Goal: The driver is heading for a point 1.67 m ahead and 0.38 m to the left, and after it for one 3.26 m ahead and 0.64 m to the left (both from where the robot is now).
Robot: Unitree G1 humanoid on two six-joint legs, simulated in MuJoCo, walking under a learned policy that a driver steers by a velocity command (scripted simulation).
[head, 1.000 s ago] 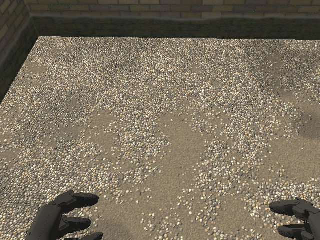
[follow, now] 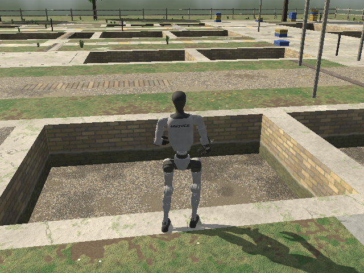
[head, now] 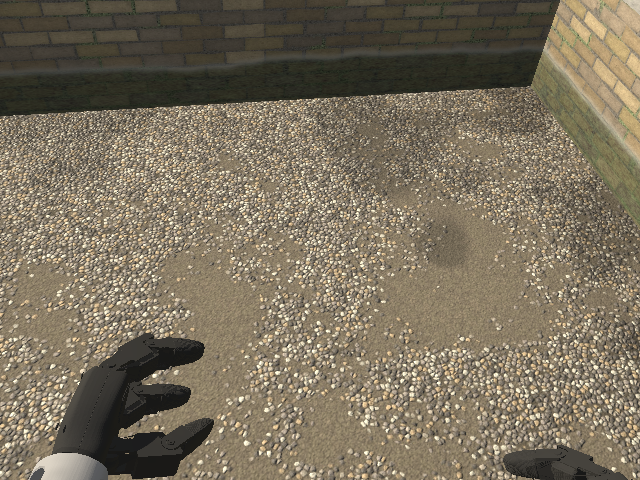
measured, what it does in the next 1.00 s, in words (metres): stands, turning left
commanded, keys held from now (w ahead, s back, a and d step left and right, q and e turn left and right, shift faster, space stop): w+q+shift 0.64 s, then w+shift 0.36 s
